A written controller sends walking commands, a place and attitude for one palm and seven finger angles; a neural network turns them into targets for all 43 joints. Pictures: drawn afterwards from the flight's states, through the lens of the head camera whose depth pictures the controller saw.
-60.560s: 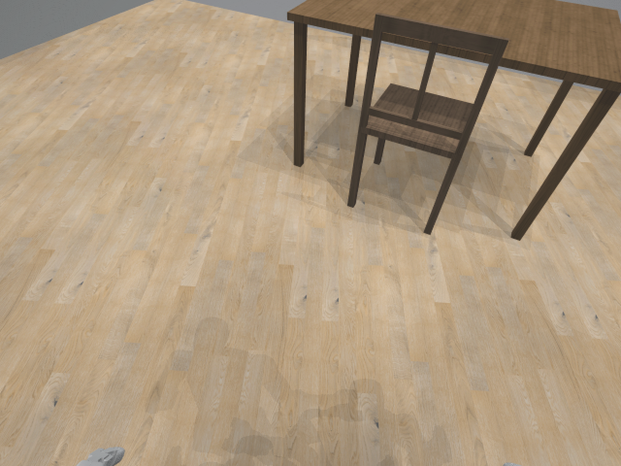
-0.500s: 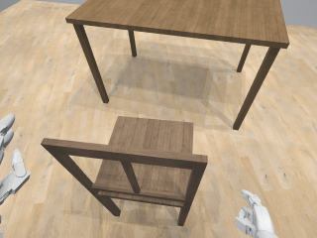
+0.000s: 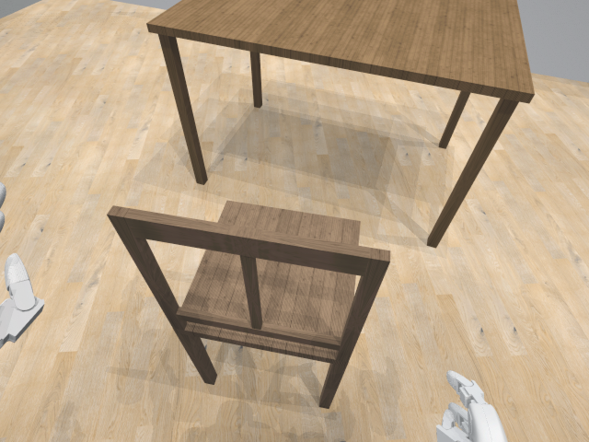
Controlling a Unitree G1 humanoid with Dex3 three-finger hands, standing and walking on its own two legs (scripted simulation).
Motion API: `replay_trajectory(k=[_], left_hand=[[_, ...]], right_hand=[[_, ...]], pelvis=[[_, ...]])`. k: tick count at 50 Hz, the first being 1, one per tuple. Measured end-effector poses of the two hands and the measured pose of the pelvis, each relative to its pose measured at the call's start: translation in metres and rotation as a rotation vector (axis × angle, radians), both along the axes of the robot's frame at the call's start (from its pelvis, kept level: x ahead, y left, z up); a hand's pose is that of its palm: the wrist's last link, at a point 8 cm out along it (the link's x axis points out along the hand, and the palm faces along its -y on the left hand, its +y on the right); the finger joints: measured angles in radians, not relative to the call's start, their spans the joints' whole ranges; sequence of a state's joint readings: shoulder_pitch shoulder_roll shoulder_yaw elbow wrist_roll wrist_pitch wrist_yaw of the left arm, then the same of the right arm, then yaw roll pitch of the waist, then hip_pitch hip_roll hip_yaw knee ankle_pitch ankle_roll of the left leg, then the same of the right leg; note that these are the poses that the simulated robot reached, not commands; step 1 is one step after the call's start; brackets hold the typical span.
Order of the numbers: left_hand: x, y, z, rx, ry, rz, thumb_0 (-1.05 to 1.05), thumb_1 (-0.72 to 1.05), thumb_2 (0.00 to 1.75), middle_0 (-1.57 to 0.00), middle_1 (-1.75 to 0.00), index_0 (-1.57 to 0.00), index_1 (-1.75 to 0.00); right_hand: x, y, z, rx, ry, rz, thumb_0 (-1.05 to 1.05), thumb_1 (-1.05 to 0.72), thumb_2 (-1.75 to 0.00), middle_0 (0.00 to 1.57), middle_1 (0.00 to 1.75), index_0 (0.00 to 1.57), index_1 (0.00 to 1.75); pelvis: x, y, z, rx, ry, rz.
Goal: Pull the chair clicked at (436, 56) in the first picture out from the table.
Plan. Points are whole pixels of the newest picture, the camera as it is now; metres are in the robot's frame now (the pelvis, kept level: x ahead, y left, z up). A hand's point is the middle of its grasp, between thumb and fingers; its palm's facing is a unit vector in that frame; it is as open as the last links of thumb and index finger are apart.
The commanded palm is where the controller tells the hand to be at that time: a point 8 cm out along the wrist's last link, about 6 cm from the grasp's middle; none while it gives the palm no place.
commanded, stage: step back with the hand held close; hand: left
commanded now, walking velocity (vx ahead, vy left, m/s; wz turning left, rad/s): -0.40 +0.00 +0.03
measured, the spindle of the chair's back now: (253, 294) +0.37 +0.11 -0.11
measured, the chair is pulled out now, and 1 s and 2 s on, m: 0.63 0.63 0.63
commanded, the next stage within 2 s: stop stepping back and stand still in 0.96 s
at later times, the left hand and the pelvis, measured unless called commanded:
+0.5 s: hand out of the picture +0.16 +0.27 +0.18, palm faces +0.52 -0.67 -0.53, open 7.4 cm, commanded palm +0.08 +0.31 +0.18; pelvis -0.02 -0.01 -0.02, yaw +7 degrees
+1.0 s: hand out of the picture +0.12 +0.24 +0.18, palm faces +0.47 -0.74 -0.48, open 7.4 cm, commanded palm +0.06 +0.27 +0.18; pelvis -0.08 -0.03 -0.01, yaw +0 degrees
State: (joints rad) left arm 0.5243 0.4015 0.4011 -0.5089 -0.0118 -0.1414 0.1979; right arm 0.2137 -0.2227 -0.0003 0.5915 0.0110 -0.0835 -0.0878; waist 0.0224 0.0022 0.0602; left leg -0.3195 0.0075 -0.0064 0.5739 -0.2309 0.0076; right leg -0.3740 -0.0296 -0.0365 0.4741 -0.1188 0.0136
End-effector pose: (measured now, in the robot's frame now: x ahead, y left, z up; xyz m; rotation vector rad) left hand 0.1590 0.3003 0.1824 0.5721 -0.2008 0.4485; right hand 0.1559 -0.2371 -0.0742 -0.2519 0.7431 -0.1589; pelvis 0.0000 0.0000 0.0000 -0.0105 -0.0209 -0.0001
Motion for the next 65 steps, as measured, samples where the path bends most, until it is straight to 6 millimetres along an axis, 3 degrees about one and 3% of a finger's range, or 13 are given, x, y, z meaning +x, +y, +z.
replay_trajectory(k=[10,24,30,35,42,46,50,53,56,60,65], left_hand=[[-0.026,0.006,0.011,0.105,-0.054,0.026,0.01,0.88,0.89,-0.21,-0.3,-0.21,-0.3],[-0.041,0.003,0.012,0.133,-0.095,0.006,0.01,0.88,0.89,-0.21,-0.3,-0.21,-0.3],[-0.06,0.0,0.016,0.185,-0.116,0.039,0.01,0.88,0.89,-0.21,-0.3,-0.21,-0.3],[-0.069,-0.002,0.016,0.11,-0.12,0.042,0.01,0.88,0.89,-0.21,-0.3,-0.21,-0.3],[-0.079,0.008,0.019,0.153,-0.131,-0.009,0.01,0.88,0.89,-0.21,-0.3,-0.21,-0.3],[-0.081,0.002,0.019,0.097,-0.143,-0.017,0.01,0.88,0.89,-0.21,-0.3,-0.21,-0.3],[-0.081,-0.024,0.017,0.102,-0.148,-0.084,0.01,0.88,0.89,-0.21,-0.3,-0.21,-0.3],[-0.083,-0.045,0.017,0.104,-0.134,-0.158,0.01,0.88,0.89,-0.21,-0.3,-0.21,-0.3],[-0.088,-0.056,0.022,0.109,-0.108,-0.215,0.01,0.88,0.89,-0.21,-0.3,-0.21,-0.3],[-0.094,-0.046,0.015,0.114,-0.019,-0.214,0.0,0.88,0.89,-0.21,-0.3,-0.22,-0.3],[-0.108,-0.031,-0.001,0.067,0.014,-0.188,0.01,0.88,0.89,-0.21,-0.3,-0.22,-0.3]], right_hand=[[-0.013,-0.001,-0.011,0.017,-0.011,0.012,0.01,-0.9,-0.9,0.2,0.3,0.2,0.3],[-0.009,0.005,-0.012,-0.005,-0.013,0.077,0.02,-0.9,-0.9,0.2,0.3,0.2,0.3],[0.0,0.006,-0.019,0.019,-0.031,0.099,0.01,-0.9,-0.9,0.2,0.3,0.2,0.3],[-0.001,0.006,-0.014,-0.005,-0.001,0.141,0.01,-0.9,-0.9,0.2,0.3,0.2,0.3],[-0.011,0.014,0.002,-0.019,-0.071,0.112,0.02,-0.9,-0.9,0.2,0.3,0.2,0.3],[-0.027,0.015,0.006,0.027,-0.099,0.099,0.01,-0.9,-0.9,0.2,0.3,0.2,0.3],[-0.051,0.005,-0.004,0.055,-0.106,0.097,0.01,-0.9,-0.9,0.2,0.3,0.2,0.3],[-0.077,-0.009,-0.013,0.055,-0.059,0.081,0.01,-0.9,-0.9,0.2,0.3,0.2,0.3],[-0.11,-0.025,-0.01,0.045,0.023,0.014,0.01,-0.9,-0.9,0.2,0.3,0.2,0.3],[-0.145,-0.044,0.003,0.008,0.037,-0.096,0.02,-0.9,-0.9,0.2,0.3,0.2,0.3],[-0.173,-0.055,0.01,-0.027,-0.001,-0.163,0.02,-0.9,-0.9,0.2,0.3,0.2,0.3]], pelvis=[[-0.011,-0.003,-0.009,0.005,-0.01,0.045],[-0.026,-0.005,-0.013,-0.011,0.016,0.097],[-0.026,-0.016,-0.02,-0.011,0.019,0.119],[-0.034,-0.012,-0.012,0.007,0.028,0.125],[-0.052,-0.008,-0.01,-0.003,0.022,0.087],[-0.064,-0.014,-0.006,-0.025,0.03,0.045],[-0.081,-0.026,-0.013,-0.021,0.04,-0.002],[-0.096,-0.033,-0.011,-0.06,0.022,0.005],[-0.104,-0.035,-0.002,-0.009,0.029,-0.018],[-0.11,-0.031,0.003,0.015,0.037,-0.048],[-0.125,-0.026,0.001,0.016,-0.009,-0.049]])
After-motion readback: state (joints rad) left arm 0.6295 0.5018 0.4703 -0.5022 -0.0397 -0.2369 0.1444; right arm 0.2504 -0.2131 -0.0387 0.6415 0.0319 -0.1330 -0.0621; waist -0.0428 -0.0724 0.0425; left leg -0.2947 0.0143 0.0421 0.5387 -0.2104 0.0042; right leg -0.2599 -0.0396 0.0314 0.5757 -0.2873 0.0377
